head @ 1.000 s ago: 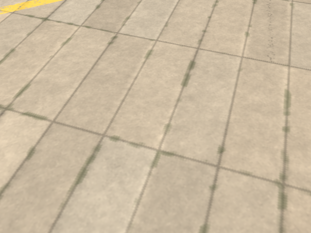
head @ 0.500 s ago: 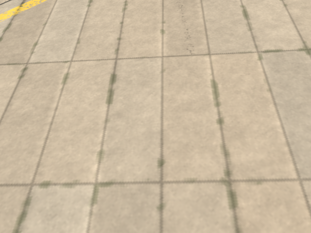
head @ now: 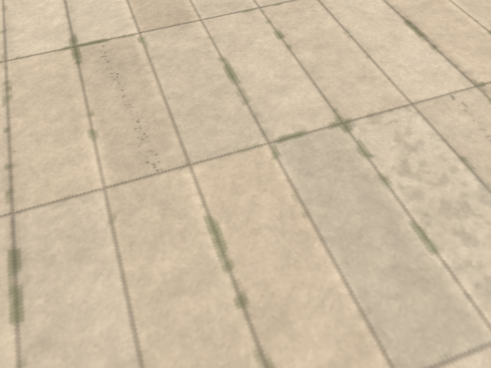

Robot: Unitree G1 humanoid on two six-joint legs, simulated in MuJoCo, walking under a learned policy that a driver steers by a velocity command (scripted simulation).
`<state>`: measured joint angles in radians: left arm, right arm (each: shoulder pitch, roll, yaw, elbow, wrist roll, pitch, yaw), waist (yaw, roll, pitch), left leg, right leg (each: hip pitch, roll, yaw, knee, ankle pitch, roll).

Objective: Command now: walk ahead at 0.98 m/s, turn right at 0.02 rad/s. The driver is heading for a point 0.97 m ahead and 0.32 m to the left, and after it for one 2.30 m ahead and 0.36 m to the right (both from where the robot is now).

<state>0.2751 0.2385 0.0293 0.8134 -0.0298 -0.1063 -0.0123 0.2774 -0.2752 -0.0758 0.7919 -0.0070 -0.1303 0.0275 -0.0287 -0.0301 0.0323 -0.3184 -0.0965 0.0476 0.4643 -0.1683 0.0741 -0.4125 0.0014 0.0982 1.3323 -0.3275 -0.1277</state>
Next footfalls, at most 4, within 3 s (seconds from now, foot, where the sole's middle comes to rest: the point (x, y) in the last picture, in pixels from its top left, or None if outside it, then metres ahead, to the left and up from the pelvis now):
0.30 right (318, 360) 0.49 -0.16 -0.77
0.76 left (176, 270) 0.77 0.24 -0.77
1.20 right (131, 171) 1.18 0.42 -0.77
1.74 left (78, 175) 1.17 0.61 -0.77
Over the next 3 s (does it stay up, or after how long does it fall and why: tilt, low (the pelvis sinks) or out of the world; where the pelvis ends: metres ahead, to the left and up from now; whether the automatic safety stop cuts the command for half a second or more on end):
stays up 1.27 0.36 0.01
